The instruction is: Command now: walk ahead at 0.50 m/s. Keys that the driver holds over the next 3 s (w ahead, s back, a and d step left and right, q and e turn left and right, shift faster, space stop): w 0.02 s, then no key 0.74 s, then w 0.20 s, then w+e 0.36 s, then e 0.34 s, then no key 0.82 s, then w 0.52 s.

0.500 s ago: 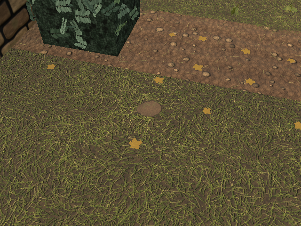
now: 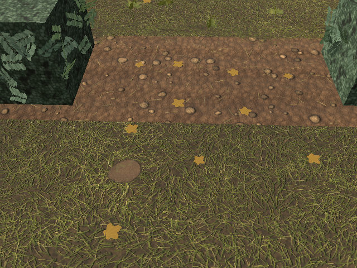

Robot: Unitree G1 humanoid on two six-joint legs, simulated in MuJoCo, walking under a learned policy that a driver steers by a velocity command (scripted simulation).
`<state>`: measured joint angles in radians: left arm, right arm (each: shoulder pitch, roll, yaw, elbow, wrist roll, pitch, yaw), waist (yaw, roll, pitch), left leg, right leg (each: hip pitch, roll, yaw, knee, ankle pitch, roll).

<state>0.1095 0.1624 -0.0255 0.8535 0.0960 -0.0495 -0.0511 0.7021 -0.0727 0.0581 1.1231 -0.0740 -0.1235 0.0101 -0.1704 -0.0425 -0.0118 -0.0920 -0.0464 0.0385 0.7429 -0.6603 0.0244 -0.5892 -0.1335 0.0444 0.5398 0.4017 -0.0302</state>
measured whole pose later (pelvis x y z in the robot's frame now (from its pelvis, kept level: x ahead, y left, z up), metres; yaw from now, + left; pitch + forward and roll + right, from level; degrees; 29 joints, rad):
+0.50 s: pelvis +0.22 -0.07 -0.13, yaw +0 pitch +0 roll -4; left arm 0.25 0.23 0.04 0.94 -0.01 -0.09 -0.09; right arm 0.16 -0.24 -0.03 0.90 0.00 -0.11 0.08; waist -0.01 0.05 0.02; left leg -0.43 0.09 0.02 0.65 -0.24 0.01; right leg -0.23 0.03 -0.17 0.54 -0.30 -0.02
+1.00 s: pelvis +0.31 -0.06 -0.13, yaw -1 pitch -2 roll +0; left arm 0.44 0.19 0.08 1.02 0.04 -0.07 -0.01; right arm 0.17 -0.21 -0.08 0.99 -0.05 -0.09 0.02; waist 0.03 -0.02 0.03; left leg -0.24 0.01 0.09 0.57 -0.30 0.12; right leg -0.01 -0.04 -0.12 0.45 -0.41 -0.07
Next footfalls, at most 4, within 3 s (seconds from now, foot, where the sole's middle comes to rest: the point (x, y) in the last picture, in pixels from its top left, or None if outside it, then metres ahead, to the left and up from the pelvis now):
0.12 right None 0.25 -0.18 -0.90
0.42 left None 0.36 0.04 -0.90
1.46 right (214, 241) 0.65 -0.23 -0.90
1.96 left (162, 238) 0.70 -0.01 -0.90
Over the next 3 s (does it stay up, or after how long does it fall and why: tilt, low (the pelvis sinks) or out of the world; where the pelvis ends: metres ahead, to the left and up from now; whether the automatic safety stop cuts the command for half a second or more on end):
stays up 0.76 -0.21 -0.15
